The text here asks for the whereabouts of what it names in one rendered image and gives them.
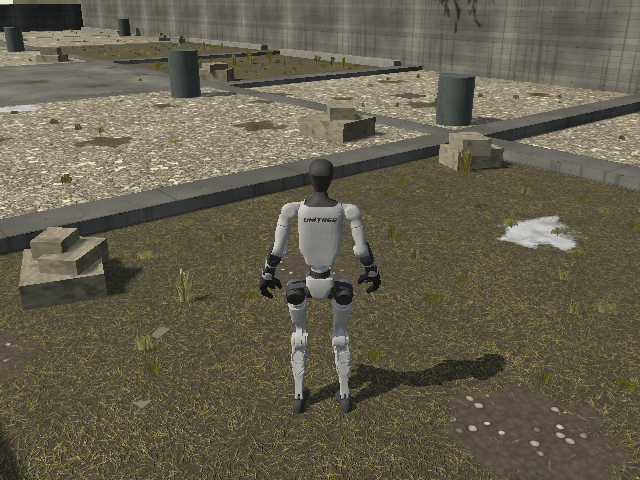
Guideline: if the robot left upper arm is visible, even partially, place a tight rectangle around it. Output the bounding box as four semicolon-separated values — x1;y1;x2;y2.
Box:
271;202;300;257

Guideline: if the robot left shin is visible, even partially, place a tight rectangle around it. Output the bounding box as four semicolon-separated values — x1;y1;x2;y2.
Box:
291;332;307;400

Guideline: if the right robot forearm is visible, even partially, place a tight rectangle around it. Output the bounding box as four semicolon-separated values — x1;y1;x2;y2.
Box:
359;242;378;277

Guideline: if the humanoid robot head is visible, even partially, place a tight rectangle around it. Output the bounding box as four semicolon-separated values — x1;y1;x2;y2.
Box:
304;159;338;207

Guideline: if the left robot hand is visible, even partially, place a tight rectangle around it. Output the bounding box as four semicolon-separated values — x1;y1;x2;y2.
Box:
259;275;282;299

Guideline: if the right robot hand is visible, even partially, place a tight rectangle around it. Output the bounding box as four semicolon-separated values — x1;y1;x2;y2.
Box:
358;271;381;293

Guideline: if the left robot forearm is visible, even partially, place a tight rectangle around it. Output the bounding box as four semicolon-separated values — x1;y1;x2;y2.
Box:
262;241;282;280

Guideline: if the robot right upper arm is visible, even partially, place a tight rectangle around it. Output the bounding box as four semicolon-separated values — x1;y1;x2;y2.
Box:
342;202;369;258

